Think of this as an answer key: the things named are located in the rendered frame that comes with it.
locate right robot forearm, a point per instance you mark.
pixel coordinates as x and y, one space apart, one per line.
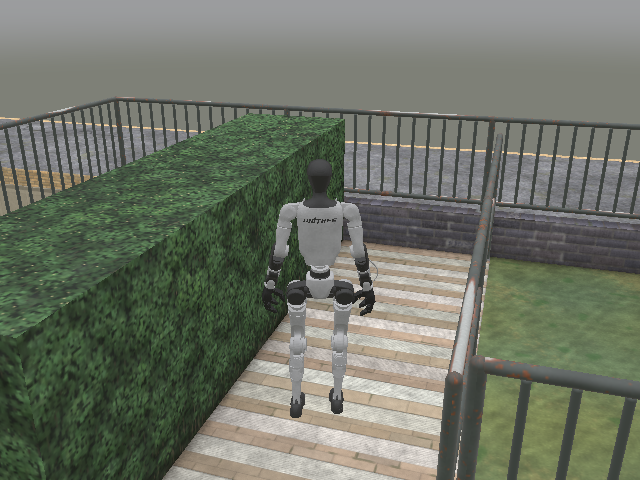
363 271

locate robot thigh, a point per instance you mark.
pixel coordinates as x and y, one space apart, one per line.
342 305
296 300

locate robot left upper arm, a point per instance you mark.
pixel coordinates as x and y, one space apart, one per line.
287 213

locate left robot thigh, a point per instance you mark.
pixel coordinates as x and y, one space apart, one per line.
296 300

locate robot right upper arm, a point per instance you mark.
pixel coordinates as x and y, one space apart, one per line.
351 212

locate right robot thigh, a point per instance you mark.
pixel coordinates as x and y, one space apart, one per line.
342 305

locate left robot hand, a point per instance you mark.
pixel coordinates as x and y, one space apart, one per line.
268 299

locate right robot hand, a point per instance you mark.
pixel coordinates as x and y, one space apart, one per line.
369 300

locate left robot forearm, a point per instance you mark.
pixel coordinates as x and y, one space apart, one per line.
274 269

